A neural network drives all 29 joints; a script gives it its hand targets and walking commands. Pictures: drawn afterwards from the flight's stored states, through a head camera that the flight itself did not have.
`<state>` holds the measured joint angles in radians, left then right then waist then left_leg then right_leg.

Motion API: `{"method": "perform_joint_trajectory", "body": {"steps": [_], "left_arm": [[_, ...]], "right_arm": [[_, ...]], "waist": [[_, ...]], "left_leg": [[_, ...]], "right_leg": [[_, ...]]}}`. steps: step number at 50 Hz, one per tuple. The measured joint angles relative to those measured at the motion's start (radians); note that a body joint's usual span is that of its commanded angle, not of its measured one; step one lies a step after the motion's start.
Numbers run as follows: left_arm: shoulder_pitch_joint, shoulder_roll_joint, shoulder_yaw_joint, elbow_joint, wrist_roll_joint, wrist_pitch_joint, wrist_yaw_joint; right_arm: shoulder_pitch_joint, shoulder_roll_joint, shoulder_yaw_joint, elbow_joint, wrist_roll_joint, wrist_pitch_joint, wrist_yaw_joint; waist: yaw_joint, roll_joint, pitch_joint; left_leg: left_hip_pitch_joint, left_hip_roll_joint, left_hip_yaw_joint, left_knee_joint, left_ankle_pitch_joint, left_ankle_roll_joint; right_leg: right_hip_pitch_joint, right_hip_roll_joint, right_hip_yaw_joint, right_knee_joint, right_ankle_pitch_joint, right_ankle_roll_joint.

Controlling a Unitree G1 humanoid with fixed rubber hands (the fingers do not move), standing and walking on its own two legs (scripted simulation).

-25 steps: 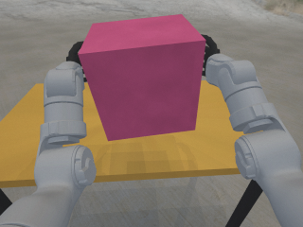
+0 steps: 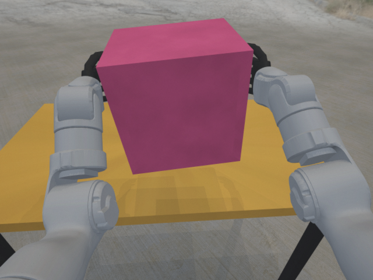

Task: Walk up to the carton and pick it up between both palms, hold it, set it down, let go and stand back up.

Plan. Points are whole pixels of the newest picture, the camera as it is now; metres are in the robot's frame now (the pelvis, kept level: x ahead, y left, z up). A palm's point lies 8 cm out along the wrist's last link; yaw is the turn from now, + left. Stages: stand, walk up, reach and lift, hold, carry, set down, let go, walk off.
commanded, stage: hold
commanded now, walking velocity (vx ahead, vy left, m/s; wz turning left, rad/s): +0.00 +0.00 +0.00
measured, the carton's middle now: (178, 96) +0.40 +0.01 +0.27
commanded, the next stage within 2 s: none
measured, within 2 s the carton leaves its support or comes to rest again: neither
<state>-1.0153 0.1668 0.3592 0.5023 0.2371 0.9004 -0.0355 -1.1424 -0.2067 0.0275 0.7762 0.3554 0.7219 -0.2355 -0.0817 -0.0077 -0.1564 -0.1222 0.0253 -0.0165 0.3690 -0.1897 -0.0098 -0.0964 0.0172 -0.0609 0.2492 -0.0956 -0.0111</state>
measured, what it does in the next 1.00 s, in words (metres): stands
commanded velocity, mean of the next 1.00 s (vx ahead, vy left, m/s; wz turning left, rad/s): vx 0.00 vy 0.00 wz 0.00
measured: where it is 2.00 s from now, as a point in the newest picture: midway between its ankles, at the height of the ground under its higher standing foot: outside the picture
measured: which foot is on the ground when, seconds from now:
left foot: down 0.00-1.00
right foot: down 0.00-1.00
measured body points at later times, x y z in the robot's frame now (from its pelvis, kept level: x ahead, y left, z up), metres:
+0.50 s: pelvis +0.00 +0.00 +0.00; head -0.08 +0.02 +0.44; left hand +0.39 +0.18 +0.30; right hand +0.39 -0.15 +0.32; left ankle +0.01 +0.12 -0.75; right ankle +0.03 -0.11 -0.75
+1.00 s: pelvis +0.00 +0.00 +0.00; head -0.08 +0.02 +0.44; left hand +0.39 +0.18 +0.30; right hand +0.39 -0.15 +0.32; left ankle +0.01 +0.12 -0.75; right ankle +0.03 -0.11 -0.75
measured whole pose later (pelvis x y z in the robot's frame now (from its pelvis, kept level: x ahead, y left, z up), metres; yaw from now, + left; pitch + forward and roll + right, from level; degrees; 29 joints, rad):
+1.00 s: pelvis +0.00 +0.00 +0.00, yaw +0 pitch -3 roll -1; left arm -1.02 0.17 0.36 0.51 0.23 0.90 -0.03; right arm -1.14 -0.21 0.02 0.79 0.35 0.72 -0.23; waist -0.08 -0.01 -0.16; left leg -0.13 0.02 -0.02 0.37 -0.19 -0.01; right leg -0.10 0.02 -0.06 0.25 -0.10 -0.01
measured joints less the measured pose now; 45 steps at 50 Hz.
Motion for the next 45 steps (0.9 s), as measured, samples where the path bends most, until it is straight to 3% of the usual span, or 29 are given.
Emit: {"method": "perform_joint_trajectory", "body": {"steps": [45], "left_arm": [[-0.005, 0.002, -0.005, 0.011, -0.003, -0.005, 0.002]], "right_arm": [[-0.005, 0.000, -0.003, 0.010, -0.005, -0.002, 0.002]], "waist": [[0.002, 0.000, -0.003]], "left_leg": [[-0.007, -0.001, -0.003, 0.001, 0.002, -0.001]], "right_leg": [[-0.007, 0.000, 0.000, 0.003, 0.000, -0.001]]}}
